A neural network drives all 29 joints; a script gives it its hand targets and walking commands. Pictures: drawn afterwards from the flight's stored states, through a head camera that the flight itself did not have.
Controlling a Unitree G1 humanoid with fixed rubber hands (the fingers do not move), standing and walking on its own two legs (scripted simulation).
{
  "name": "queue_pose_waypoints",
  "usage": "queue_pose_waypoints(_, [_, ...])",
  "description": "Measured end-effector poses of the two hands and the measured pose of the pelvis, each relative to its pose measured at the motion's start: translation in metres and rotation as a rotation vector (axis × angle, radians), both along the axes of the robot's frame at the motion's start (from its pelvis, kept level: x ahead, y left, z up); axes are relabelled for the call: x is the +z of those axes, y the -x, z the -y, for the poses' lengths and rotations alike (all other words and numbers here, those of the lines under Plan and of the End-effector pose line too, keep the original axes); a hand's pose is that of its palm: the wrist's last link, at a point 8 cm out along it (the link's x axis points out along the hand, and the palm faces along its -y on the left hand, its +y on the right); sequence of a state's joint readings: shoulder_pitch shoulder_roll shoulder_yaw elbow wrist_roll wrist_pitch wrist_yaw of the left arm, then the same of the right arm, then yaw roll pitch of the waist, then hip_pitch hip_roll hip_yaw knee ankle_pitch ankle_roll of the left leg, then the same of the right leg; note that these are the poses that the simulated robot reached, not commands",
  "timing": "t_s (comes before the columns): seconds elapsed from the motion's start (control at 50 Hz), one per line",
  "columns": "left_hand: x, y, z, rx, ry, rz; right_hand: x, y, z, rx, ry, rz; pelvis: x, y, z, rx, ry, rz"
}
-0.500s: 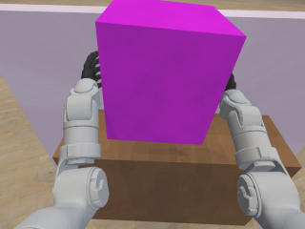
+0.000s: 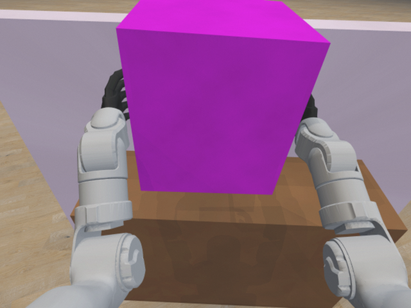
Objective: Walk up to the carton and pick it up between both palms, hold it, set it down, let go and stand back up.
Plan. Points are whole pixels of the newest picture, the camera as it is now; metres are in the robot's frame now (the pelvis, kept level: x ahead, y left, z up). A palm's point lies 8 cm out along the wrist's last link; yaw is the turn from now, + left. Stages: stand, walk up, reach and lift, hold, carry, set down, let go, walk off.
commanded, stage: hold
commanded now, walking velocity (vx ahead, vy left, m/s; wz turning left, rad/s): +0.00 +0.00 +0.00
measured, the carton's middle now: (211, 95) +0.41 +0.00 +0.25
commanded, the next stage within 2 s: none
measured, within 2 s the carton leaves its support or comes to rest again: neither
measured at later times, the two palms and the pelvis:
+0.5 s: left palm (109, 105) +0.36 +0.17 +0.26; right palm (305, 115) +0.36 -0.17 +0.24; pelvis -0.01 +0.00 +0.00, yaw +0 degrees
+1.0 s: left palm (109, 106) +0.36 +0.18 +0.26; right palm (304, 115) +0.36 -0.17 +0.23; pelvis +0.00 -0.01 +0.00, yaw +0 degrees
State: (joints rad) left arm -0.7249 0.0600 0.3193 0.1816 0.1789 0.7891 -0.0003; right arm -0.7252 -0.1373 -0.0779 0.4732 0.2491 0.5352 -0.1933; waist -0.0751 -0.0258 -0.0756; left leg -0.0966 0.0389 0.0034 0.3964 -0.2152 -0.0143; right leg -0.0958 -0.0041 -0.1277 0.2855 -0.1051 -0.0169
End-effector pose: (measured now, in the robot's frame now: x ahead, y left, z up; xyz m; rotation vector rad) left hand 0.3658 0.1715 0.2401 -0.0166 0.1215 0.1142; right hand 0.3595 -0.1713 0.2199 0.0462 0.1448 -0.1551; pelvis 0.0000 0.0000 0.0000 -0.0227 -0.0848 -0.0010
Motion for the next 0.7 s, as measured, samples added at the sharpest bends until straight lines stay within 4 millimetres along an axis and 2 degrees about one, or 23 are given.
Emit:
queue_pose_waypoints(0.38, [0.019,0.007,-0.003,0.012,0.002,0.000,0.017,0.004,-0.003,0.011,0.000,0.000,0.000,0.004,0.000,-0.005,-0.004,0.012])
queue_pose_waypoints(0.7, [0.018,0.008,-0.002,0.017,0.002,-0.006,0.016,0.002,-0.003,0.017,0.001,-0.006,0.000,0.006,0.005,0.002,-0.006,0.010])
